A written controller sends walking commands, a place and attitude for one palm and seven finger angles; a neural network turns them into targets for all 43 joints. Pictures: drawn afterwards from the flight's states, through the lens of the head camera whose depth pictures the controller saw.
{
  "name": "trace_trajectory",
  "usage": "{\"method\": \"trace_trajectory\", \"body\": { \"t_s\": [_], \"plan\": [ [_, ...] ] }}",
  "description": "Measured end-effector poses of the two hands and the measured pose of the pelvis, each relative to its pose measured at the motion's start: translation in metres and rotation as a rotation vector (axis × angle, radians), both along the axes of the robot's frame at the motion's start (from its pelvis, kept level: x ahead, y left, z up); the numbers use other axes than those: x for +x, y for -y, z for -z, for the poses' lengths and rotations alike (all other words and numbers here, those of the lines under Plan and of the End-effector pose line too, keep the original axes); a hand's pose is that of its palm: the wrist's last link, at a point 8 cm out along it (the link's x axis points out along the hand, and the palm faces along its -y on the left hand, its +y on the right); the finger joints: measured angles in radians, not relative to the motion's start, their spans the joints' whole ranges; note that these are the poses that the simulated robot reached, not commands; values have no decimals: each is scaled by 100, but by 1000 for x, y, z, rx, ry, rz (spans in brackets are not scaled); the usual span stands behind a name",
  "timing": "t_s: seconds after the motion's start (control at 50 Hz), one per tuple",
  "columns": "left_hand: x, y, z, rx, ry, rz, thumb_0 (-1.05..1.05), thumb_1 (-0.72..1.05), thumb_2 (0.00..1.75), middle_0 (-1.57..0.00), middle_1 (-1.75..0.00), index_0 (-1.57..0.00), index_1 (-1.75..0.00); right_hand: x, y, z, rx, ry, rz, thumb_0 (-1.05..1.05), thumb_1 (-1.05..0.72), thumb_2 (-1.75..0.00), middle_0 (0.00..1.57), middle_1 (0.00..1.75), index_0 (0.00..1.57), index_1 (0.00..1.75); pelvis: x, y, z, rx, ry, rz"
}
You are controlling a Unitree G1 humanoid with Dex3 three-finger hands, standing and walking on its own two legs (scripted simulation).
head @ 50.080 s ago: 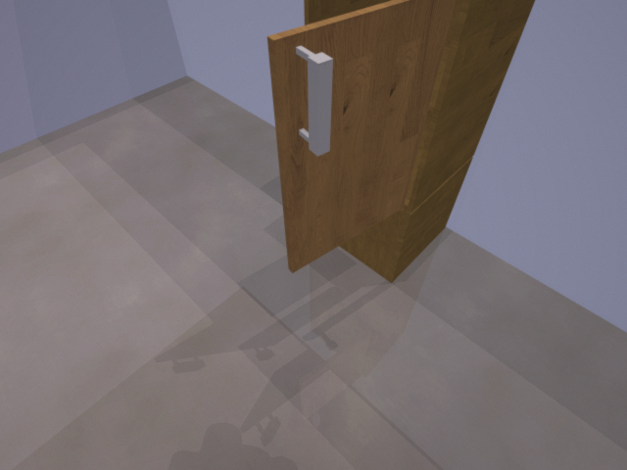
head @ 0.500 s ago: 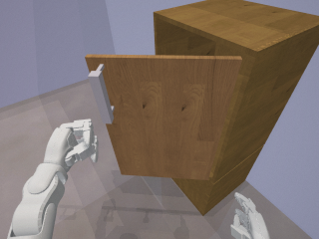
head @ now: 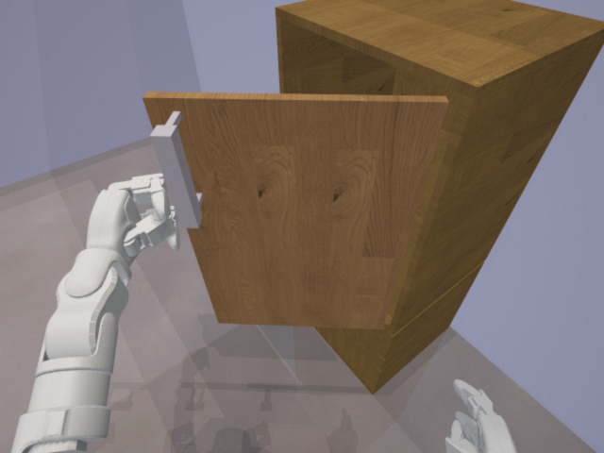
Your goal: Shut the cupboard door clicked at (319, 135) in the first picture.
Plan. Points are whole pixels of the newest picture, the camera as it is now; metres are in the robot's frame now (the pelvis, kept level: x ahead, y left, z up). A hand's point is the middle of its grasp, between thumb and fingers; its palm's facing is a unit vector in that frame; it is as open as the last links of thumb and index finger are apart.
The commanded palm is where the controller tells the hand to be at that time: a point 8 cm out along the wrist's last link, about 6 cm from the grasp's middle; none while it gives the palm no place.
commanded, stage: bring the fist close to the handle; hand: left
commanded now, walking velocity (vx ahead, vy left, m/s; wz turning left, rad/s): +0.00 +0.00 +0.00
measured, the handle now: (184, 171) +0.45 +0.21 +0.15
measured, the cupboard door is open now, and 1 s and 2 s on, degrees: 50 45 34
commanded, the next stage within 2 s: push the door shut along its arc in 0.48 s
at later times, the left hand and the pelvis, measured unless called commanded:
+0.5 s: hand (183, 215) +0.36 +0.18 +0.16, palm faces +0.04 -1.00 -0.03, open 3.1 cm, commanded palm +0.33 +0.23 +0.16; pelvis +0.01 +0.00 +0.00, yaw +0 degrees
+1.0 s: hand (199, 189) +0.40 +0.17 +0.16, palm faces -0.05 -1.00 -0.04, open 3.1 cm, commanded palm +0.39 +0.22 +0.16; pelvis +0.01 +0.00 +0.00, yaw +0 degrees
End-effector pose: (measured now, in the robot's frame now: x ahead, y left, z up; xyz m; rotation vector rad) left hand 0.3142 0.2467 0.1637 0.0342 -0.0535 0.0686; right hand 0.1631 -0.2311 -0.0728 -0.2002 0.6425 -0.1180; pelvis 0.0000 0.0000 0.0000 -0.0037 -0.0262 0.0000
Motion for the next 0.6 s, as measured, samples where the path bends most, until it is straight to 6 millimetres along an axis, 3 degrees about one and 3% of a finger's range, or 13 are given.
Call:
{"method": "trace_trajectory", "body": {
  "t_s": [0.08, 0.18, 0.26, 0.36, 0.6],
  "plan": [
    [16, 6, -7, 2, 5, 26, 2, 90, 90, -130, -150, -130, -150, -4, 1, 4, 6, -22, 11, 2, -91, -90, 21, 30, 20, 30, 1, -1, 0, -1, -9, 0],
    [30, 9, 1, -22, -51, 36, 2, 90, 90, -130, -150, -130, -150, -10, 3, 7, 23, -44, 39, 2, -91, -90, 21, 30, 20, 30, 5, -1, -1, 4, -23, 14],
    [27, 5, 8, -25, -60, 12, 2, 90, 90, -130, -150, -130, -150, -13, 5, 7, 27, -52, 50, 2, -91, -90, 21, 30, 20, 30, 9, -1, -1, 7, -25, 24],
    [17, 3, 4, 3, -1, -3, 2, 90, 90, -130, -150, -130, -150, -9, 7, 7, 17, -52, 39, 2, -91, -90, 21, 30, 20, 30, 11, -1, -1, 5, -18, 20],
    [22, 18, 4, -8, -38, 28, 2, 90, 90, -130, -150, -130, -150, 12, -1, 1, 27, -13, 12, 2, -91, -90, 21, 30, 20, 30, 10, 0, -1, 6, -15, 7]
  ]
}}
